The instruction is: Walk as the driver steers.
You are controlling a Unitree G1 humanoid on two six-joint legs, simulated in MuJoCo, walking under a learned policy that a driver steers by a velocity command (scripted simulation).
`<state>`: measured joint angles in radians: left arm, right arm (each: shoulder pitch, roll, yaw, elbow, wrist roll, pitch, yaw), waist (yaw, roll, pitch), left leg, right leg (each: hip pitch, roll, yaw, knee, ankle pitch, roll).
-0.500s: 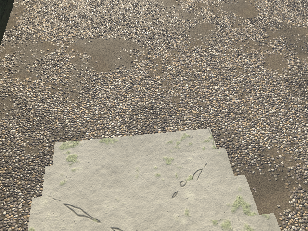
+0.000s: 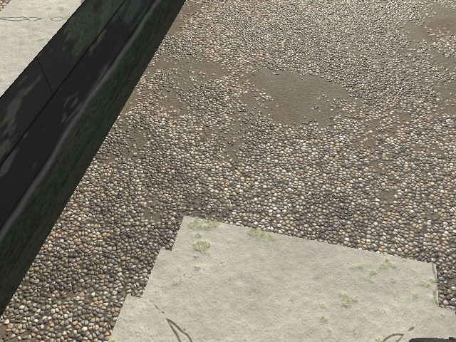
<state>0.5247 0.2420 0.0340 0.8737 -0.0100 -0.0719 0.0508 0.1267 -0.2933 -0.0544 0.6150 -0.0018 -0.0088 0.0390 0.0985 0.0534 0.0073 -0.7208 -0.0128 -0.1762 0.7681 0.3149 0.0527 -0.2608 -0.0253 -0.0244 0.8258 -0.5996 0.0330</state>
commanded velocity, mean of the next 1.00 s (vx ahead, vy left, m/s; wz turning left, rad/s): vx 0.10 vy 0.00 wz -0.28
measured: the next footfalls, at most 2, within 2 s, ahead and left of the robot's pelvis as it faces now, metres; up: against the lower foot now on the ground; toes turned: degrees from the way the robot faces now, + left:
left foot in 0.14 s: +0.20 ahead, +0.13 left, -0.17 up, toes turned -1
right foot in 0.66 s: +0.17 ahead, -0.09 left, -0.17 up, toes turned -9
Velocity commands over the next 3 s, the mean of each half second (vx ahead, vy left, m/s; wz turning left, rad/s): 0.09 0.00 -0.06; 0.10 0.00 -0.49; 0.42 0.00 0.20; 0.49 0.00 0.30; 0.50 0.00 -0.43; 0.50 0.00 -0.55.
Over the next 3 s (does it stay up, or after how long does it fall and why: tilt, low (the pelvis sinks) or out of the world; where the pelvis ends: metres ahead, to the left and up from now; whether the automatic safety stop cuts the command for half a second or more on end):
stays up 1.23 -0.05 -0.70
